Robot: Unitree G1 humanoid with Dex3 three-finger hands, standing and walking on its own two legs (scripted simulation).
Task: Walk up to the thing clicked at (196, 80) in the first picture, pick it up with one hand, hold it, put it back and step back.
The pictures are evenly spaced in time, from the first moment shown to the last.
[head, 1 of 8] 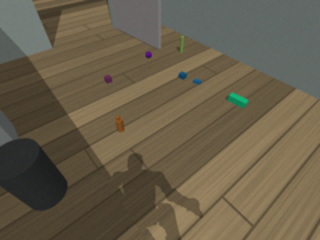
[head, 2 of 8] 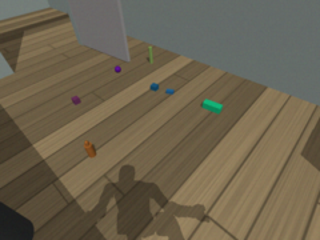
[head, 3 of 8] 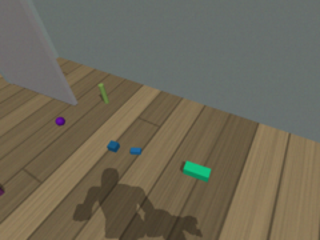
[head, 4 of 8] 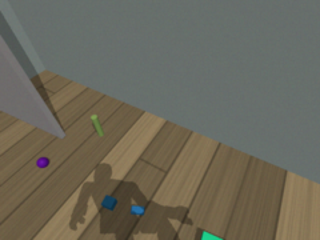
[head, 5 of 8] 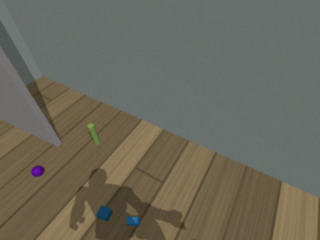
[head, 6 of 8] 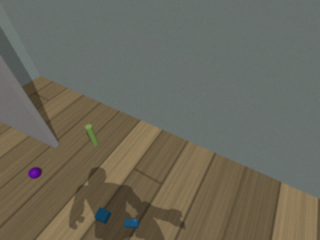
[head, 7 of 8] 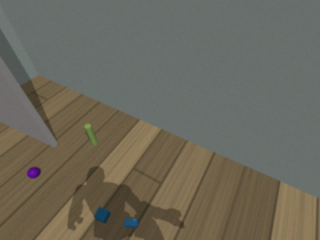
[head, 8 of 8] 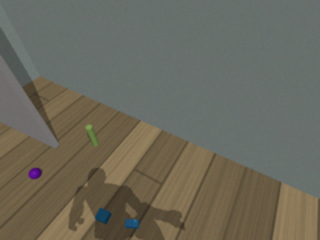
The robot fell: no
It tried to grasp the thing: no
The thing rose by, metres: 0.00
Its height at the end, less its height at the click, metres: +0.00
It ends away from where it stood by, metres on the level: 0.00
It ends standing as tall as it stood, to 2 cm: yes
